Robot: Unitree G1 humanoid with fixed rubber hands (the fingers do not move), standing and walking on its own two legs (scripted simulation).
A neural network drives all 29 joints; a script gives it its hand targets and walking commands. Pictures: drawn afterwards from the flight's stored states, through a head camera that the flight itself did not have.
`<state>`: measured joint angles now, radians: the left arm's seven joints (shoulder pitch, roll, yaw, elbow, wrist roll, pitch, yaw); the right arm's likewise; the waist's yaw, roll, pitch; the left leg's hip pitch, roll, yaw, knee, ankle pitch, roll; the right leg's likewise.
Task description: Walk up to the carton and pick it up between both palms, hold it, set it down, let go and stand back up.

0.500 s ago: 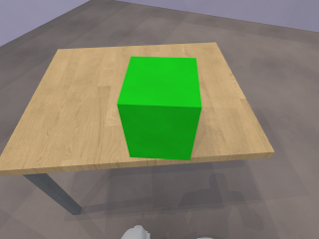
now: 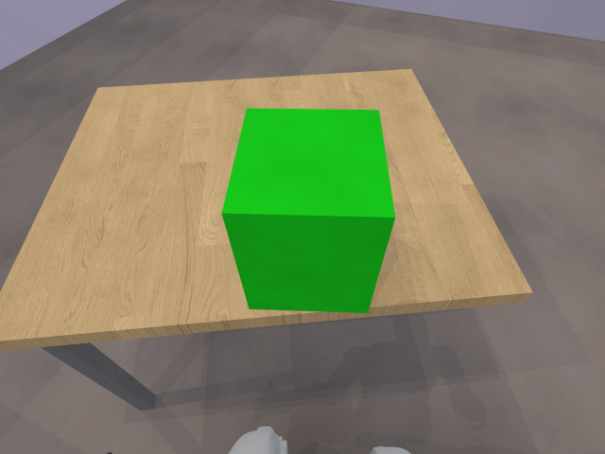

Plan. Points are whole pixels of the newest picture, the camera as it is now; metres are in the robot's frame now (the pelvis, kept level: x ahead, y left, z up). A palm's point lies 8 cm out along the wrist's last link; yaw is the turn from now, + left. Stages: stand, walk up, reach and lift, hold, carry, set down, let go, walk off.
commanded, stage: walk up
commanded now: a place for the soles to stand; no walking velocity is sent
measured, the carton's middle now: (310, 215) +0.46 +0.02 +0.02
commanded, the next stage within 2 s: reach and lift in 1.22 s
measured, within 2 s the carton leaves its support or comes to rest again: neither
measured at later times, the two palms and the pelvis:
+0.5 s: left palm out of the picture +0.06 +0.31 -0.10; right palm out of the picture +0.05 -0.32 -0.10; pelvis +0.00 -0.01 +0.01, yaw +0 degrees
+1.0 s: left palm out of the picture +0.07 +0.31 -0.10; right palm out of the picture +0.04 -0.31 -0.10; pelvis -0.02 -0.01 +0.01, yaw +0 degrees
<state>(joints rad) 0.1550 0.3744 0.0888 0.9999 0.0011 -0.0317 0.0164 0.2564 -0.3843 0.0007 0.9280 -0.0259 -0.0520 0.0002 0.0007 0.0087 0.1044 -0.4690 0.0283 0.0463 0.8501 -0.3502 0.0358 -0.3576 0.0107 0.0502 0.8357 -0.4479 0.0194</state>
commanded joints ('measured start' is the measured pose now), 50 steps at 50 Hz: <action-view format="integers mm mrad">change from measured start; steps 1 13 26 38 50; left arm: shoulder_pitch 36 -3 -67 -87 -104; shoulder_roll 196 198 209 178 192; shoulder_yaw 3 9 -6 -4 -6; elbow -22 11 9 41 28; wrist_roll -2 10 4 17 18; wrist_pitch -19 2 -9 15 11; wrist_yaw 10 -6 -2 -18 -19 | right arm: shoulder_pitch -102 -111 -127 -170 -144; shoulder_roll -260 -263 -223 -226 -235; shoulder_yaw -85 -84 -67 -69 -73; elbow -29 -13 25 20 37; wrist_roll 15 10 28 8 9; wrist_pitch -17 -9 -13 5 5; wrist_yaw -17 -5 -8 -3 1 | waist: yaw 19 11 7 6 -5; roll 94 103 -5 47 -23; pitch -144 -99 -162 -74 -101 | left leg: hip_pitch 136 66 141 26 93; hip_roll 234 233 119 118 121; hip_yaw -381 -433 -206 -271 -261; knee -344 -505 -316 -469 -466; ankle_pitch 233 -276 268 -214 -130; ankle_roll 140 103 42 41 22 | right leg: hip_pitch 24 5 61 36 23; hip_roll -38 -26 -97 -79 -73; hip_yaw -16 -25 60 73 73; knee -116 -132 -211 -300 -318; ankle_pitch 82 -80 279 -66 -57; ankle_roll -60 -80 -82 -93 -91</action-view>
